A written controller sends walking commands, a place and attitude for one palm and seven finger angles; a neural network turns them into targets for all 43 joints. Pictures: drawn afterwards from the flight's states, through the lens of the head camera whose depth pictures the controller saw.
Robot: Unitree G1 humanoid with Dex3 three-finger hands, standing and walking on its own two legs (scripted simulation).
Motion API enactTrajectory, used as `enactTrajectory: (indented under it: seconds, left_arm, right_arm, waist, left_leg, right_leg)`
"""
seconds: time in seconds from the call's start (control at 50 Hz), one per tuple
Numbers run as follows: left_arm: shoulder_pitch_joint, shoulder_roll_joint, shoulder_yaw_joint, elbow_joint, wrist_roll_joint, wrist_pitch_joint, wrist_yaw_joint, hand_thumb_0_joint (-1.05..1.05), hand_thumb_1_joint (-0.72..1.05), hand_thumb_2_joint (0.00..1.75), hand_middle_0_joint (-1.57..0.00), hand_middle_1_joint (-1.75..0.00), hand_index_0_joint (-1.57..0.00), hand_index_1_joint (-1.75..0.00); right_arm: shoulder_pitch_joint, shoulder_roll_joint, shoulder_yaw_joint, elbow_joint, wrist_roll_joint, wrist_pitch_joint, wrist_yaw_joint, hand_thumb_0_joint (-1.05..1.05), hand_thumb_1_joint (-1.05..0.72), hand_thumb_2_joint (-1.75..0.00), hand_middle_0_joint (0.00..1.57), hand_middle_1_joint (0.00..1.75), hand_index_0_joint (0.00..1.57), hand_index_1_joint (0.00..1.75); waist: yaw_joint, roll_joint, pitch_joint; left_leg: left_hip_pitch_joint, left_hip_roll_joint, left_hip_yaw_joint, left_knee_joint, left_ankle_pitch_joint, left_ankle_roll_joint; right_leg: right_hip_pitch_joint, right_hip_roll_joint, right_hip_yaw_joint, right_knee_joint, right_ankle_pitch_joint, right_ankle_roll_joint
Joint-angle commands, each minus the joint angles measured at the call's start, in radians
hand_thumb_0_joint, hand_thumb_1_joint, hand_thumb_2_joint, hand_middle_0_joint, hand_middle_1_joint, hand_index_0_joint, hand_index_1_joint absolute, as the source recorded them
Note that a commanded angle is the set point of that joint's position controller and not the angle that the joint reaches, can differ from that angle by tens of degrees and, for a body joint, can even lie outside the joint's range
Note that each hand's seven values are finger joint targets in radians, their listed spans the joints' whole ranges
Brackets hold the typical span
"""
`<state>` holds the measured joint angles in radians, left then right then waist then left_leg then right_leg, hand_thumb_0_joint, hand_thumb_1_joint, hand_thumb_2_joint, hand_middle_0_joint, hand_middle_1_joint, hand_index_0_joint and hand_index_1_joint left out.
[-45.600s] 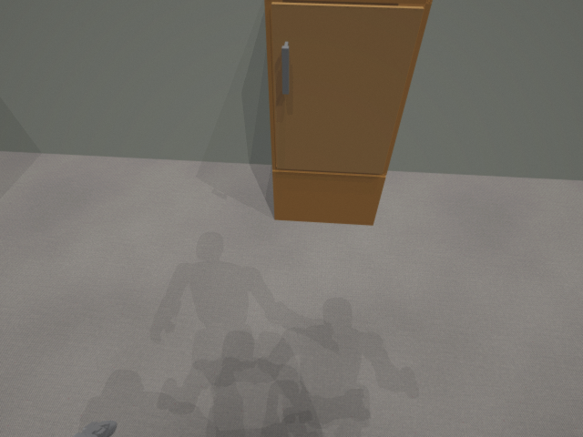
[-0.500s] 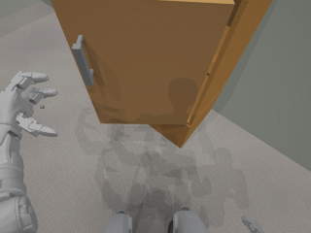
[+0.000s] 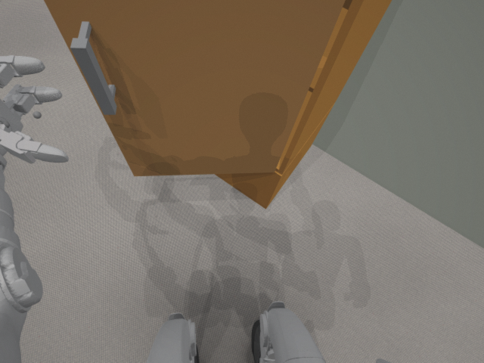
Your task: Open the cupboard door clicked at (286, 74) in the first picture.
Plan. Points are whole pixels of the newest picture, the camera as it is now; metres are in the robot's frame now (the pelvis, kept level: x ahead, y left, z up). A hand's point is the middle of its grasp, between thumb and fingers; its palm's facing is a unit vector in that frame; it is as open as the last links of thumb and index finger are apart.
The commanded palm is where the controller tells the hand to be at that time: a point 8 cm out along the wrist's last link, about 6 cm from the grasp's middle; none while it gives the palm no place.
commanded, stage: move the hooked fingers beside the handle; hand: left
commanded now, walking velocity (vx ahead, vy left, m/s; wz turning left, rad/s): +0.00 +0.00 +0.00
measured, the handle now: (98, 72) +0.57 +0.22 +0.07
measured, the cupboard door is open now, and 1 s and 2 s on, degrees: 40 40 40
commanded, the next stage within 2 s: slide the fingers in behind the handle in 1.04 s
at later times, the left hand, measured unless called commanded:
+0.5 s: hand (45, 94) +0.52 +0.29 +0.07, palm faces +0.00 -1.00 -0.01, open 14.0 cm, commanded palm +0.50 +0.33 +0.07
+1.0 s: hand (42, 99) +0.51 +0.29 +0.07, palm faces +0.01 -1.00 -0.01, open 14.0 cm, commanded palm +0.49 +0.32 +0.07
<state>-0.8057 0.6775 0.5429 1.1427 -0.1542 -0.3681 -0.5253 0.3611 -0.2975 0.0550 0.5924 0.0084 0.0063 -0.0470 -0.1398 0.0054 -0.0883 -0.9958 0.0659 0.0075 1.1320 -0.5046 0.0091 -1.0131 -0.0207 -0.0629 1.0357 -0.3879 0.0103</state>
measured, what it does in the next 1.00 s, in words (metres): stands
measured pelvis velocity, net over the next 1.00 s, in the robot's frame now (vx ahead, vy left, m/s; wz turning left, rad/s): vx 0.02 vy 0.01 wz -0.02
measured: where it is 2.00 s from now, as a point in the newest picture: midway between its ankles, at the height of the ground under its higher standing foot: outside the picture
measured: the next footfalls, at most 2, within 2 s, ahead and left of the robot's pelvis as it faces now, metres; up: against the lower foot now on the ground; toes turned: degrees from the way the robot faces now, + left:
none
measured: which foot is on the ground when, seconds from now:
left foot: down 0.00-1.00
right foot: down 0.00-1.00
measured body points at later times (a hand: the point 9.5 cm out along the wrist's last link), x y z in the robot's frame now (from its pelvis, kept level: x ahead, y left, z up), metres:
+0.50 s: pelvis +0.01 +0.01 -0.01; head +0.18 +0.04 +0.41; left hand +0.51 +0.34 +0.07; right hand +0.00 -0.27 -0.10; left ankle +0.01 +0.11 -0.65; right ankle +0.05 -0.13 -0.65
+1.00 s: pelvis +0.02 +0.01 +0.00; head +0.17 +0.05 +0.42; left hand +0.50 +0.34 +0.07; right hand +0.04 -0.26 -0.10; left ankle +0.01 +0.11 -0.65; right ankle +0.05 -0.13 -0.65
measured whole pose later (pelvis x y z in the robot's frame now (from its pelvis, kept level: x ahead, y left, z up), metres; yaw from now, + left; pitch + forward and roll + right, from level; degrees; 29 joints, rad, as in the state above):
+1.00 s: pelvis +0.02 +0.01 +0.00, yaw -1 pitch +24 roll -5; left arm -0.86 0.72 0.55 1.15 -0.12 -0.34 -0.50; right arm 0.36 -0.29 0.06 0.56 -0.01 0.08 -0.02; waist -0.17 0.01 -0.09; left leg -1.04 0.08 0.00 1.15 -0.54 0.02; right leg -1.05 -0.01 -0.07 1.02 -0.40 0.02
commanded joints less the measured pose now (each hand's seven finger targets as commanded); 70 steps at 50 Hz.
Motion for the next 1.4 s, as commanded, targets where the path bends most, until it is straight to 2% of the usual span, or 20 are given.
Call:
enactTrajectory:
  seconds: [0.0, 0.06, 0.18, 0.22, 0.28, 0.42, 0.48, 0.6, 0.68, 0.76, 0.88, 0.98, 1.0, 1.04, 1.12, 1.14, 1.18, 1.22, 1.28, 1.38]
  left_arm:
    - [-0.404, 0.364, 0.049, -0.164, -0.017, -0.057, -0.003, 0.0, -0.5, 0.3, -0.3, -1.2, -0.3, -1.2]
    - [-0.431, 0.371, 0.03, -0.131, 0.008, -0.037, 0.003, 0.0, -0.5, 0.3, -0.3, -1.2, -0.3, -1.2]
    - [-0.558, 0.441, 0.05, -0.129, 0.017, -0.045, 0.01, 0.0, -0.5, 0.3, -0.3, -1.2, -0.3, -1.2]
    - [-0.543, 0.483, 0.069, -0.092, 0.036, -0.034, 0.008, 0.0, -0.5, 0.3, -0.3, -1.2, -0.3, -1.2]
    - [-0.493, 0.462, 0.054, -0.062, 0.04, -0.016, -0.004, 0.0, -0.5, 0.3, -0.3, -1.2, -0.3, -1.2]
    - [-0.509, 0.485, 0.089, -0.16, 0.026, -0.019, -0.003, 0.0, -0.5, 0.3, -0.3, -1.2, -0.3, -1.2]
    - [-0.5, 0.483, 0.099, -0.204, 0.022, -0.027, 0.003, 0.0, -0.5, 0.3, -0.3, -1.2, -0.3, -1.2]
    - [-0.471, 0.446, 0.076, -0.182, 0.023, -0.012, 0.008, 0.0, -0.5, 0.3, -0.3, -1.2, -0.3, -1.2]
    - [-0.468, 0.369, 0.03, -0.212, 0.011, -0.025, 0.007, 0.0, -0.5, 0.3, -0.3, -1.2, -0.3, -1.2]
    - [-0.42, 0.366, 0.04, -0.172, 0.009, -0.014, 0.01, 0.0, -0.5, 0.3, -0.3, -1.2, -0.3, -1.2]
    - [-0.446, 0.391, 0.059, -0.214, 0.01, -0.039, 0.025, 0.0, -0.5, 0.3, -0.3, -1.2, -0.3, -1.2]
    - [-0.457, 0.334, 0.02, -0.246, 0.001, -0.051, 0.025, 0.0, -0.5, 0.3, -0.3, -1.2, -0.3, -1.2]
    - [-0.435, 0.366, 0.05, -0.228, 0.002, -0.046, 0.026, 0.0, -0.5, 0.3, -0.3, -1.2, -0.3, -1.2]
    - [-0.429, 0.341, 0.025, -0.177, 0.002, -0.031, 0.026, 0.0, -0.5, 0.3, -0.3, -1.2, -0.3, -1.2]
    - [-0.459, 0.366, 0.028, -0.176, 0.018, -0.036, 0.034, 0.0, -0.5, 0.3, -0.3, -1.2, -0.3, -1.2]
    - [-0.457, 0.359, 0.026, -0.174, 0.015, -0.038, 0.036, 0.0, -0.5, 0.3, -0.3, -1.2, -0.3, -1.2]
    - [-0.488, 0.303, -0.017, -0.196, 0.006, -0.049, 0.034, 0.0, -0.5, 0.3, -0.3, -1.2, -0.3, -1.2]
    - [-0.464, 0.332, 0.013, -0.195, 0.003, -0.053, 0.036, 0.0, -0.5, 0.3, -0.3, -1.2, -0.3, -1.2]
    - [-0.458, 0.3, -0.009, -0.194, 0.001, -0.046, 0.039, 0.0, -0.5, 0.3, -0.3, -1.2, -0.3, -1.2]
    - [-0.461, 0.34, 0.024, -0.192, 0.013, -0.042, 0.067, 0.0, -0.5, 0.3, -0.3, -1.2, -0.3, -1.2]
  right_arm:
    - [0.148, -0.193, -0.072, -0.057, -0.001, -0.001, -0.015, 0.0, -0.9, -0.9, 0.2, 0.3, 0.2, 0.3]
    - [0.157, -0.194, -0.068, -0.057, -0.001, 0.009, -0.015, 0.0, -0.9, -0.9, 0.2, 0.3, 0.2, 0.3]
    - [0.178, -0.204, -0.057, -0.051, -0.009, 0.017, -0.019, 0.0, -0.9, -0.9, 0.2, 0.3, 0.2, 0.3]
    - [0.187, -0.206, -0.054, -0.053, -0.01, 0.023, -0.018, 0.0, -0.9, -0.9, 0.2, 0.3, 0.2, 0.3]
    - [0.194, -0.205, -0.051, -0.065, -0.01, 0.034, -0.014, 0.0, -0.9, -0.9, 0.2, 0.3, 0.2, 0.3]
    - [0.21, -0.207, -0.062, -0.062, -0.015, 0.053, -0.003, 0.0, -0.9, -0.9, 0.2, 0.3, 0.2, 0.3]
    - [0.213, -0.205, -0.065, -0.063, -0.018, 0.058, 0.004, 0.0, -0.9, -0.9, 0.2, 0.3, 0.2, 0.3]
    - [0.206, -0.2, -0.065, -0.06, -0.014, 0.068, 0.006, 0.0, -0.9, -0.9, 0.2, 0.3, 0.2, 0.3]
    - [0.206, -0.191, -0.068, -0.059, -0.016, 0.067, 0.009, 0.0, -0.9, -0.9, 0.2, 0.3, 0.2, 0.3]
    - [0.202, -0.192, -0.072, -0.059, -0.014, 0.072, 0.011, 0.0, -0.9, -0.9, 0.2, 0.3, 0.2, 0.3]
    - [0.19, -0.191, -0.072, -0.071, -0.015, 0.072, 0.008, 0.0, -0.9, -0.9, 0.2, 0.3, 0.2, 0.3]
    - [0.184, -0.185, -0.072, -0.067, -0.015, 0.071, 0.011, 0.0, -0.9, -0.9, 0.2, 0.3, 0.2, 0.3]
    - [0.184, -0.19, -0.075, -0.062, -0.015, 0.072, 0.011, 0.0, -0.9, -0.9, 0.2, 0.3, 0.2, 0.3]
    - [0.175, -0.187, -0.069, -0.062, -0.01, 0.072, 0.008, 0.0, -0.9, -0.9, 0.2, 0.3, 0.2, 0.3]
    - [0.174, -0.187, -0.065, -0.061, -0.012, 0.068, 0.003, 0.0, -0.9, -0.9, 0.2, 0.3, 0.2, 0.3]
    - [0.176, -0.187, -0.066, -0.062, -0.012, 0.066, 0.002, 0.0, -0.9, -0.9, 0.2, 0.3, 0.2, 0.3]
    - [0.173, -0.182, -0.065, -0.063, -0.011, 0.059, 0.003, 0.0, -0.9, -0.9, 0.2, 0.3, 0.2, 0.3]
    - [0.178, -0.187, -0.069, -0.056, -0.013, 0.059, 0.003, 0.0, -0.9, -0.9, 0.2, 0.3, 0.2, 0.3]
    - [0.178, -0.181, -0.067, -0.059, -0.011, 0.058, 0.004, 0.0, -0.9, -0.9, 0.2, 0.3, 0.2, 0.3]
    - [0.176, -0.182, -0.066, -0.065, -0.012, 0.057, 0.004, 0.0, -0.9, -0.9, 0.2, 0.3, 0.2, 0.3]
  waist:
    - [0.002, 0.147, -0.477]
    - [-0.016, 0.145, -0.45]
    - [-0.043, 0.179, -0.49]
    - [-0.038, 0.187, -0.516]
    - [-0.035, 0.189, -0.494]
    - [-0.029, 0.241, -0.589]
    - [-0.021, 0.243, -0.602]
    - [-0.033, 0.221, -0.529]
    - [-0.039, 0.256, -0.534]
    - [-0.031, 0.204, -0.506]
    - [-0.022, 0.236, -0.525]
    - [-0.026, 0.25, -0.535]
    - [-0.017, 0.236, -0.553]
    - [-0.034, 0.173, -0.476]
    - [-0.034, 0.201, -0.483]
    - [-0.036, 0.175, -0.483]
    - [-0.046, 0.211, -0.484]
    - [-0.03, 0.211, -0.526]
    - [-0.032, 0.2, -0.511]
    - [-0.027, 0.176, -0.5]
  left_leg:
    - [0.267, -0.037, -0.044, -0.147, 0.346, 0.016]
    - [0.236, -0.037, -0.044, -0.142, 0.316, 0.021]
    - [0.234, -0.033, -0.057, -0.116, 0.328, 0.023]
    - [0.225, -0.032, -0.054, -0.105, 0.346, 0.023]
    - [0.227, -0.032, -0.057, -0.107, 0.362, 0.023]
    - [0.324, -0.019, -0.068, -0.094, 0.47, 0.012]
    - [0.344, -0.02, -0.071, -0.091, 0.506, 0.011]
    - [0.335, -0.017, -0.067, -0.106, 0.496, 0.01]
    - [0.402, -0.014, -0.077, -0.104, 0.559, 0.002]
    - [0.365, -0.017, -0.071, -0.111, 0.533, 0.004]
    - [0.368, -0.021, -0.067, -0.106, 0.537, 0.002]
    - [0.415, -0.018, -0.078, -0.113, 0.566, -0.005]
    - [0.412, -0.017, -0.075, -0.111, 0.554, -0.005]
    - [0.332, -0.023, -0.064, -0.121, 0.458, 0.007]
    - [0.322, -0.026, -0.063, -0.121, 0.432, 0.008]
    - [0.308, -0.027, -0.061, -0.12, 0.417, 0.011]
    - [0.324, -0.029, -0.06, -0.121, 0.413, 0.012]
    - [0.343, -0.028, -0.062, -0.119, 0.425, 0.007]
    - [0.318, -0.031, -0.058, -0.119, 0.424, 0.011]
    - [0.264, -0.035, -0.045, -0.121, 0.37, 0.019]
  right_leg:
    - [0.256, 0.054, 0.028, -0.094, 0.195, -0.031]
    - [0.231, 0.053, 0.029, -0.099, 0.172, -0.027]
    - [0.2, 0.058, 0.026, -0.081, 0.167, -0.03]
    - [0.211, 0.058, 0.029, -0.078, 0.183, -0.027]
    - [0.196, 0.062, 0.019, -0.074, 0.192, -0.031]
    - [0.174, 0.065, 0.011, -0.061, 0.241, -0.028]
    - [0.186, 0.07, 0.007, -0.057, 0.262, -0.033]
    - [0.178, 0.072, 0.003, -0.077, 0.258, -0.028]
    - [0.135, 0.074, -0.006, -0.076, 0.257, -0.033]
    - [0.163, 0.072, -0.006, -0.085, 0.261, -0.028]
    - [0.177, 0.071, 0.001, -0.073, 0.272, -0.035]
    - [0.165, 0.072, -0.006, -0.078, 0.262, -0.035]
    - [0.176, 0.072, -0.003, -0.081, 0.261, -0.033]
    - [0.189, 0.071, 0.001, -0.093, 0.239, -0.027]
    - [0.189, 0.068, 0.005, -0.089, 0.227, -0.031]
    - [0.198, 0.068, 0.008, -0.091, 0.226, -0.028]
    - [0.181, 0.067, 0.007, -0.088, 0.219, -0.033]
    - [0.194, 0.066, 0.009, -0.089, 0.223, -0.032]
    - [0.205, 0.066, 0.009, -0.084, 0.238, -0.034]
    - [0.236, 0.065, 0.019, -0.089, 0.225, -0.031]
